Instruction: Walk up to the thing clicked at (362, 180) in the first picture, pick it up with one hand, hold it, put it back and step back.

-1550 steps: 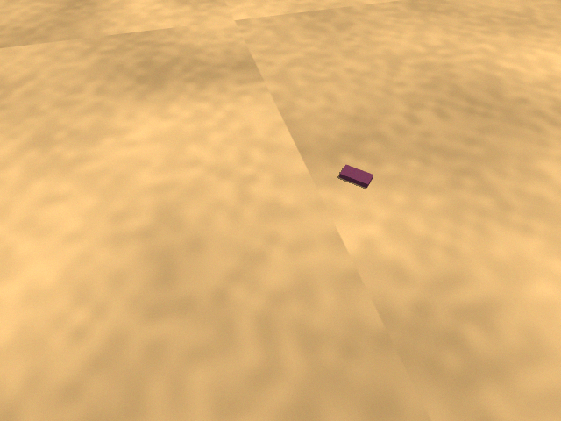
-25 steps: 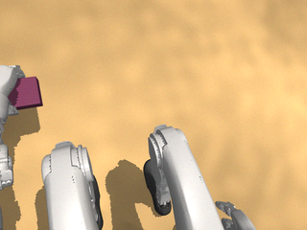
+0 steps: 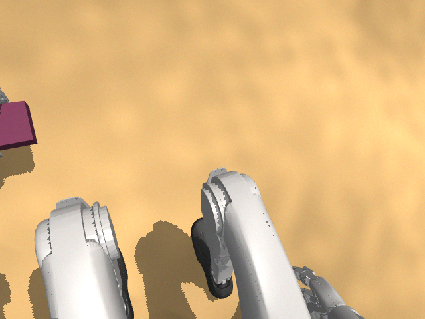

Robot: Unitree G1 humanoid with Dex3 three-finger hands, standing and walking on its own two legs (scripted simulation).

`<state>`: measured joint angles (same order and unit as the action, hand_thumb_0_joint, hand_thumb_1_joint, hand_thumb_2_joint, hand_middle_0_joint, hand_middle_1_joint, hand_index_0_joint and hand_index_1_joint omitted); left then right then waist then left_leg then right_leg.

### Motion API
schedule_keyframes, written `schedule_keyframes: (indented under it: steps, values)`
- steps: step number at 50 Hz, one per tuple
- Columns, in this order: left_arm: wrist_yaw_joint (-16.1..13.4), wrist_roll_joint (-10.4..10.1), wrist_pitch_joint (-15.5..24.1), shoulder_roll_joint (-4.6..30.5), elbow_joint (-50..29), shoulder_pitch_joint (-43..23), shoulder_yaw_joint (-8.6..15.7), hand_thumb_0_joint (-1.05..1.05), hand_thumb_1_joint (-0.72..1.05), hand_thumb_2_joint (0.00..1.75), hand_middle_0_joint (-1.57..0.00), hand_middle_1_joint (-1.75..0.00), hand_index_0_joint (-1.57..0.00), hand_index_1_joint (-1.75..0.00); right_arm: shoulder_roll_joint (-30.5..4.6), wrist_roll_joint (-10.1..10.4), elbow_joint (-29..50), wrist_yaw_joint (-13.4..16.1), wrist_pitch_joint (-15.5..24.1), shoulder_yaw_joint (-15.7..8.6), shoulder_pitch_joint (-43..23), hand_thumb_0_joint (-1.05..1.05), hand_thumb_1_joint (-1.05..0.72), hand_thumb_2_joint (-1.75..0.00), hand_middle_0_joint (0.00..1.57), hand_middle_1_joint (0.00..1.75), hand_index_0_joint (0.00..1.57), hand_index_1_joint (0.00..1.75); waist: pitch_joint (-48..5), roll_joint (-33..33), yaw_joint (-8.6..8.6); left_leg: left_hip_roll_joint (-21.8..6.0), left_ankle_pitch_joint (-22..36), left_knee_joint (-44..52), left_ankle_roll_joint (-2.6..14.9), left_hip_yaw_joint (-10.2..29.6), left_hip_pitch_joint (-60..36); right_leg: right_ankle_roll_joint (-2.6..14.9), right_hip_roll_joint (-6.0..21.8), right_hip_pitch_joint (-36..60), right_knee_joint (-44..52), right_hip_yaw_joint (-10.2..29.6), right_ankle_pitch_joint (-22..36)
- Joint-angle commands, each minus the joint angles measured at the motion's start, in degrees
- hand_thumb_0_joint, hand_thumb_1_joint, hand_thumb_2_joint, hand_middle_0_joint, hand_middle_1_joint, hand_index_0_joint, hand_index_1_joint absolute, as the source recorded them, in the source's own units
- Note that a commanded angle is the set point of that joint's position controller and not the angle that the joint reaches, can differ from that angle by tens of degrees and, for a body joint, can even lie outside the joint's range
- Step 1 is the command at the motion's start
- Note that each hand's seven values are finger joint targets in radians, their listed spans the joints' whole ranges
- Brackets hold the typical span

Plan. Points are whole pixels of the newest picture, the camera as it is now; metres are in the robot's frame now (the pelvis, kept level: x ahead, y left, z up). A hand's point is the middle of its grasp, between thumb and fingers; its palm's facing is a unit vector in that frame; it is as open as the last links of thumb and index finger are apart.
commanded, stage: lower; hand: left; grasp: from above
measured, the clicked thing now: out of the picture +0.46 +0.34 -0.22
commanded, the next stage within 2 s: rest in 0.10 s
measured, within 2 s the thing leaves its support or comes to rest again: rests again in 1.02 s
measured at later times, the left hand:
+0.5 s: hand (1, 133) +0.45 +0.32 -0.24, palm faces -0.47 -0.12 -0.88, open 10.5 cm
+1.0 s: hand (8, 136) +0.45 +0.32 -0.27, palm faces -0.47 -0.13 -0.88, open 10.5 cm
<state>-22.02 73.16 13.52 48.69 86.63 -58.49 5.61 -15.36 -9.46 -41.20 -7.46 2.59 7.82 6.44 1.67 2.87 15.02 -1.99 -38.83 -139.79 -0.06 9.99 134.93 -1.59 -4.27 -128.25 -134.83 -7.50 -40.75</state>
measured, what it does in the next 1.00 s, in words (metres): stands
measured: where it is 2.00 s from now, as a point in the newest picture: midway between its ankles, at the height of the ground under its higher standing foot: (168, 285)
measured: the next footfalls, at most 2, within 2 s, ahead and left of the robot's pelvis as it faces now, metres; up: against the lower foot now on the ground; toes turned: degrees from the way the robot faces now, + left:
none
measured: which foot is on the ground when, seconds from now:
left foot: down 0.00-1.00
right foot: down 0.00-1.00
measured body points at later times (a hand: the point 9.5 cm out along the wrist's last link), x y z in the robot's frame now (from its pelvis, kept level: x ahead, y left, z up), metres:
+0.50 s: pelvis +0.00 +0.00 -0.02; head +0.28 +0.10 +0.32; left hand +0.48 +0.32 -0.19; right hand +0.05 -0.26 -0.10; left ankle +0.07 +0.13 -0.29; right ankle +0.09 -0.11 -0.29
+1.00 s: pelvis +0.00 +0.01 -0.02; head +0.28 +0.12 +0.31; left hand +0.47 +0.32 -0.22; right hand +0.06 -0.25 -0.09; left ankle +0.07 +0.13 -0.29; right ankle +0.09 -0.11 -0.29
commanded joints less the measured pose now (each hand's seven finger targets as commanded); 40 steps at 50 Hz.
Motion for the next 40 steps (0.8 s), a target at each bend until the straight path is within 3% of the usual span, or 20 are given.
schedule_keyframes:
  steps: [1,4,5,7,10,14,16,20,25,28,29,31,36,39,40]
  values:
    - [-3.5,-0.7,0.5,16.3,-8.8,-17.9,2.2,0.00,0.72,0.75,-1.04,-0.70,-1.07,-0.68,-15.8,0.0,-0.4,0.6,0.3,-4.1,12.4,0.00,-0.90,-0.90,0.20,0.30,0.20,0.30,-41.6,-24.5,0.62,-0.3,13.0,12.5,0.91,-4.1,-34.2,3.45,-1.5,17.5,11.8,-4.6,16.6]
    - [-4.3,-0.2,0.6,15.5,-7.6,-18.0,1.4,0.00,0.75,0.80,-1.08,-0.71,-1.09,-0.69,-16.1,-0.4,-0.2,0.3,0.6,-3.6,12.1,0.00,-0.90,-0.90,0.20,0.30,0.20,0.30,-40.1,-24.6,2.04,-0.5,13.5,11.6,0.92,-3.6,-34.5,3.38,-1.6,16.1,11.2,-5.1,17.1]
    - [-4.9,-0.1,1.1,17.8,-9.7,-19.6,2.9,0.00,0.75,0.78,-1.07,-0.72,-1.09,-0.70,-16.4,-0.6,-0.1,0.2,0.6,-3.3,12.3,0.00,-0.90,-0.90,0.20,0.30,0.20,0.30,-40.8,-25.5,1.99,-0.5,13.7,11.6,0.90,-3.7,-33.8,3.22,-1.7,17.9,11.4,-5.2,17.6]
    - [-5.8,0.0,1.1,18.8,-9.3,-18.4,3.7,0.00,0.75,0.79,-1.06,-0.72,-1.08,-0.70,-16.3,-0.9,0.0,0.2,0.7,-2.9,11.8,0.00,-0.90,-0.90,0.20,0.30,0.20,0.30,-41.6,-25.3,1.11,-0.6,14.0,11.0,1.07,-3.8,-33.7,3.12,-1.9,18.5,11.3,-5.0,18.0]
    - [-7.0,0.5,1.1,19.7,-8.0,-18.0,4.3,0.00,0.76,0.80,-1.07,-0.74,-1.09,-0.72,-16.5,-1.4,0.2,0.1,1.0,-2.3,11.7,0.00,-0.90,-0.90,0.20,0.30,0.20,0.30,-40.5,-26.1,1.64,-0.7,12.8,10.3,1.14,-4.0,-32.3,3.00,-2.0,19.0,11.2,-5.0,17.6]
    - [-8.1,0.3,0.9,19.3,-5.4,-18.7,3.5,0.00,0.69,0.76,-1.00,-0.70,-1.02,-0.67,-17.0,-1.8,0.3,0.0,1.7,-1.5,11.4,0.00,-0.89,-0.89,0.20,0.30,0.20,0.30,-38.1,-24.0,3.34,-0.9,11.2,9.7,1.29,-3.4,-30.2,2.87,-2.3,18.6,11.2,-5.5,16.6]
    - [-8.9,0.2,0.7,20.3,-4.5,-18.3,3.9,0.00,0.65,0.73,-0.97,-0.68,-1.00,-0.65,-17.4,-1.7,0.3,0.1,2.1,-1.3,10.9,0.00,-0.89,-0.89,0.20,0.30,0.20,0.30,-37.8,-23.9,2.73,-1.0,11.0,9.5,1.20,-3.3,-30.4,3.06,-2.3,17.9,11.0,-5.8,16.3]
    - [-9.2,0.5,0.5,20.3,-2.6,-17.7,2.9,0.00,0.68,0.74,-0.99,-0.70,-1.02,-0.66,-17.6,-2.3,0.6,-0.2,3.0,-0.4,11.0,0.00,-0.89,-0.89,0.20,0.30,0.20,0.30,-36.9,-25.0,3.95,-1.3,12.1,8.7,1.12,-2.9,-30.9,2.86,-2.5,18.9,10.3,-6.2,17.6]
    - [-10.4,-0.2,0.3,22.7,-2.5,-17.0,4.2,0.00,0.70,0.75,-1.00,-0.70,-1.03,-0.67,-18.6,-2.7,0.8,-0.6,3.8,0.4,10.3,0.00,-0.89,-0.89,0.20,0.30,0.20,0.30,-37.4,-25.5,3.89,-1.6,13.6,8.3,0.97,-2.4,-30.6,2.82,-2.9,20.2,10.2,-6.7,19.0]
    - [-10.7,-0.2,0.0,21.9,-2.0,-16.4,3.2,0.00,0.68,0.74,-1.00,-0.69,-1.03,-0.66,-18.5,-2.8,1.1,-0.9,4.1,1.0,9.4,0.00,-0.89,-0.89,0.20,0.30,0.20,0.30,-36.1,-26.6,3.89,-1.6,13.2,8.6,0.84,-2.2,-31.4,3.01,-3.0,19.2,9.9,-7.0,18.5]
    - [-10.7,-0.1,0.0,22.4,-1.6,-17.0,3.2,0.00,0.69,0.74,-1.00,-0.70,-1.03,-0.67,-18.8,-2.8,1.4,-1.0,4.3,1.0,9.5,0.00,-0.89,-0.89,0.20,0.30,0.20,0.30,-35.7,-26.4,4.70,-1.7,12.7,8.4,0.79,-1.9,-30.8,3.00,-2.9,19.0,9.8,-7.3,18.1]
    - [-11.4,-0.4,0.0,23.1,-2.1,-16.2,3.8,0.00,0.67,0.72,-0.99,-0.68,-1.02,-0.65,-18.7,-3.0,1.4,-1.1,4.5,1.4,9.3,0.00,-0.89,-0.89,0.20,0.30,0.20,0.30,-36.4,-27.5,3.96,-1.7,13.2,8.7,0.70,-1.9,-30.9,2.98,-3.0,20.5,9.7,-7.2,18.7]
    - [-12.1,-0.1,-0.5,22.6,-0.5,-15.6,2.8,0.00,0.65,0.71,-0.99,-0.65,-1.01,-0.63,-18.9,-3.4,1.3,-1.7,4.9,2.1,8.9,0.00,-0.89,-0.89,0.20,0.30,0.20,0.30,-35.7,-27.6,4.87,-2.0,14.4,8.1,0.75,-1.4,-32.1,2.88,-3.4,20.4,9.5,-7.4,20.1]
    - [-12.4,-0.5,-0.6,22.2,0.0,-16.7,2.5,0.00,0.65,0.71,-0.97,-0.66,-1.00,-0.63,-19.5,-3.5,1.4,-2.1,5.5,2.4,9.5,0.00,-0.89,-0.89,0.20,0.30,0.20,0.30,-33.9,-26.0,6.36,-2.0,14.3,7.9,0.73,-1.1,-30.8,2.72,-3.2,20.4,9.4,-7.9,20.1]
    - [-12.5,-0.8,-0.5,22.7,0.1,-16.5,2.5,0.00,0.66,0.70,-0.98,-0.66,-1.01,-0.63,-19.7,-3.5,1.4,-2.1,5.6,2.5,8.8,0.00,-0.89,-0.89,0.20,0.30,0.20,0.30,-33.7,-26.9,5.68,-2.1,13.7,8.4,0.54,-1.0,-31.2,2.83,-3.3,19.9,9.5,-8.1,19.3]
